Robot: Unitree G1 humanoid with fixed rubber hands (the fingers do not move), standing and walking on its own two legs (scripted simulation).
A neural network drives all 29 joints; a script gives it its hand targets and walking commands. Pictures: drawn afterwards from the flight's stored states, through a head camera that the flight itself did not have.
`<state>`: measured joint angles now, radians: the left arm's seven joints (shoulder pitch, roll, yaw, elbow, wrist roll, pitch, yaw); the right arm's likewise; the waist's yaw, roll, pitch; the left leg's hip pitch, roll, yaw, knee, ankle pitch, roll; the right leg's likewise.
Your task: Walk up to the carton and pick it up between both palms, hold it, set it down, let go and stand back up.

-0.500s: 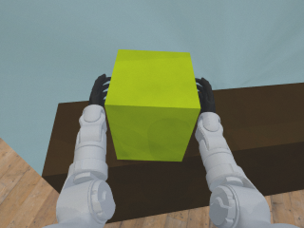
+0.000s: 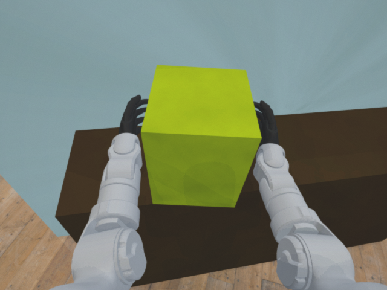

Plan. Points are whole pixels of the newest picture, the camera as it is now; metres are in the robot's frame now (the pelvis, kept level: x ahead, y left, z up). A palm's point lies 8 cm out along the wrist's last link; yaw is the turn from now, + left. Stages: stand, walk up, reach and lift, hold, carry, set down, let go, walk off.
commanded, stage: reach and lift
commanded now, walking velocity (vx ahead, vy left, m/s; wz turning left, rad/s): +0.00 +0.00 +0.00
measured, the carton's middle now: (197, 139) +0.43 +0.04 +0.08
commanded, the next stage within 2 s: none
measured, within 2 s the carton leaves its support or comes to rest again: neither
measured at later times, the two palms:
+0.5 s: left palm (131, 119) +0.39 +0.17 +0.17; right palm (280, 127) +0.39 -0.12 +0.17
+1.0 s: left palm (135, 107) +0.38 +0.15 +0.21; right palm (297, 113) +0.38 -0.14 +0.21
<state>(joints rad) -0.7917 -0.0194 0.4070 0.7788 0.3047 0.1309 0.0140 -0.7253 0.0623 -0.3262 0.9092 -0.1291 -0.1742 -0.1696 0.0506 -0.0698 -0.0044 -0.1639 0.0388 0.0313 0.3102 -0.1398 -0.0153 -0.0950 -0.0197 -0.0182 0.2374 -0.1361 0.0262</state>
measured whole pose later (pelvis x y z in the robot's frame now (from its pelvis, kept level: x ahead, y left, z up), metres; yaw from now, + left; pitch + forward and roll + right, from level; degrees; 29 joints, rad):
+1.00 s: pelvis +0.00 +0.00 +0.00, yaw +3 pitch -6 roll -1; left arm -0.76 -0.01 0.32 0.38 0.31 0.64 0.02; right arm -0.82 -0.07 -0.01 0.73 0.26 0.25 -0.24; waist -0.10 -0.05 -0.04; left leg -0.07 0.03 -0.02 0.36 -0.17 -0.02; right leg 0.02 -0.02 -0.07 0.27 -0.18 0.03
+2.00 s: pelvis +0.00 -0.01 +0.00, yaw +2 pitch -5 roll -1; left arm -0.86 0.01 0.37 0.34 0.28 0.86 0.01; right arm -0.98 -0.17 0.07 0.71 0.44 0.51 -0.31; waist -0.10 0.00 -0.12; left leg -0.10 0.05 -0.01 0.39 -0.20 -0.03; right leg 0.00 -0.01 -0.05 0.29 -0.19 0.02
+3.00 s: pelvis +0.00 -0.01 +0.00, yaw +2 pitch -3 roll -2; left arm -0.99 0.06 0.38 0.51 0.24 0.85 0.02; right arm -1.13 -0.18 0.05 0.86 0.44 0.56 -0.32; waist -0.09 0.00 -0.16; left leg -0.15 0.06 -0.02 0.39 -0.18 -0.04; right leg -0.05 0.00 -0.06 0.28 -0.17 0.01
